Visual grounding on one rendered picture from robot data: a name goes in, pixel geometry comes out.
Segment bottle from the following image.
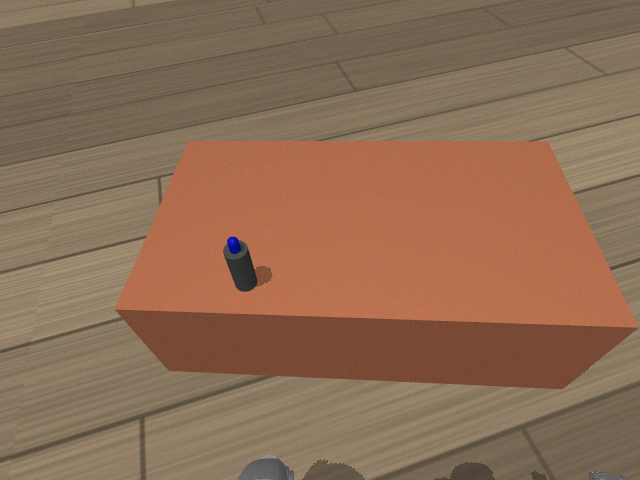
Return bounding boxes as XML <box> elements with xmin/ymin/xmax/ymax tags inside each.
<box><xmin>223</xmin><ymin>237</ymin><xmax>257</xmax><ymax>292</ymax></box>

